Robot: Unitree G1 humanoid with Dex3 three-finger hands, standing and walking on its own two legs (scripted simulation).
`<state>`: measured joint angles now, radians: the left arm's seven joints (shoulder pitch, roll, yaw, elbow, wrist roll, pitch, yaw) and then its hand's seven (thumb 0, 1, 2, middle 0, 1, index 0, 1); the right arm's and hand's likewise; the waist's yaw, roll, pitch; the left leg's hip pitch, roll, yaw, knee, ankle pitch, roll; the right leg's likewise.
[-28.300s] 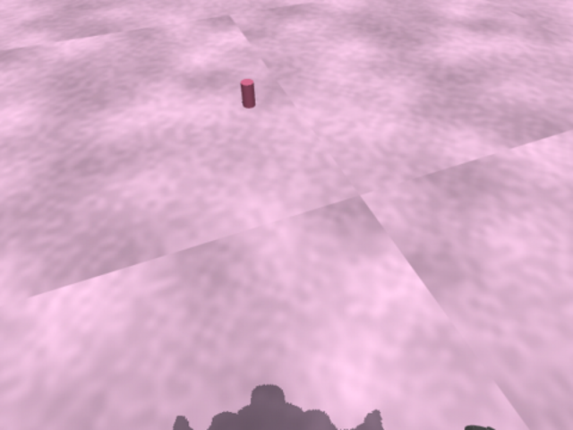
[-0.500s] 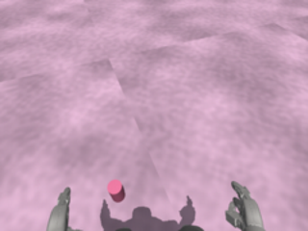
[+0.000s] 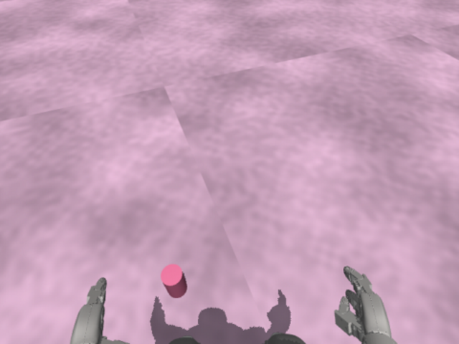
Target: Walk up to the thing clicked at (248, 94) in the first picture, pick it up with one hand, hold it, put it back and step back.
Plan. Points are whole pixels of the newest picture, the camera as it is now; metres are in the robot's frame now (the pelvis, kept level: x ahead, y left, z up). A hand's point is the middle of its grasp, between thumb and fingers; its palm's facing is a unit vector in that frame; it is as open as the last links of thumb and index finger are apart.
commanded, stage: home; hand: left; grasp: from the side
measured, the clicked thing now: (174, 281) +0.43 +0.21 -0.65
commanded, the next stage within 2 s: stand in 0.54 s
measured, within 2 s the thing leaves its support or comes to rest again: neither
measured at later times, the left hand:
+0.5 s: hand (123, 325) +0.17 +0.19 -0.06, palm faces +0.10 -0.96 -0.28, open 17.4 cm
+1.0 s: hand (123, 321) +0.18 +0.19 -0.06, palm faces +0.08 -0.95 -0.29, open 11.5 cm
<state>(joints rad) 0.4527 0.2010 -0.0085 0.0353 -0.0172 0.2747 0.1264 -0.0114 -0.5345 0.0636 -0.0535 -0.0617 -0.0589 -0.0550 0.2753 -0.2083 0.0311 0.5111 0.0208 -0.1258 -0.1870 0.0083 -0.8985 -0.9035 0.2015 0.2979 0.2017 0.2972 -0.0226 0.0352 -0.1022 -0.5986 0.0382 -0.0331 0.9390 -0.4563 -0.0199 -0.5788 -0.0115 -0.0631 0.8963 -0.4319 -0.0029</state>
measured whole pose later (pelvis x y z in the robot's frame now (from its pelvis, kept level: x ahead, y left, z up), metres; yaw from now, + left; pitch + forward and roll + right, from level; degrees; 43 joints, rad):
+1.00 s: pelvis +0.01 +0.01 +0.00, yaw +0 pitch +6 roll -2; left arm 0.43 0.21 -0.01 0.07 0.01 0.23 0.11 -0.01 0.23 0.71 -0.19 -0.28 -0.19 -0.27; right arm 0.27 -0.20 0.03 0.54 -0.01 -0.14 -0.17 0.01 -0.90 -0.90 0.20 0.30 0.20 0.30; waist -0.02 0.03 -0.09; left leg -0.57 0.03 -0.02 0.94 -0.47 -0.01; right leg -0.55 -0.02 -0.05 0.89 -0.44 0.01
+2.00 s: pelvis -0.01 +0.01 +0.06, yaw +0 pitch -4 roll +0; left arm 0.15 0.32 0.01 1.16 0.02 0.00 0.01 0.00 0.90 0.90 -0.20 -0.30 -0.21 -0.30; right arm 0.15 -0.33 -0.02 1.13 -0.02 0.00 0.00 0.00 -0.90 -0.90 0.20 0.30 0.20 0.30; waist 0.01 0.02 0.06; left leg -0.14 0.00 0.00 0.37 -0.17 0.00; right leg -0.14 -0.04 -0.04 0.38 -0.17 0.02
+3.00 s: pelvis +0.02 +0.01 +0.06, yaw -1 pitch -2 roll +0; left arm 0.10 0.33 0.01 1.17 0.01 0.00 0.00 0.00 0.90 0.90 -0.20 -0.30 -0.21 -0.30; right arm 0.12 -0.34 -0.01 1.15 -0.01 -0.01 0.00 0.00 -0.90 -0.90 0.20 0.30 0.20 0.30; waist 0.00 0.01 0.05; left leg -0.09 0.00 0.02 0.31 -0.18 0.00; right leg -0.10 -0.04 -0.03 0.31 -0.17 0.02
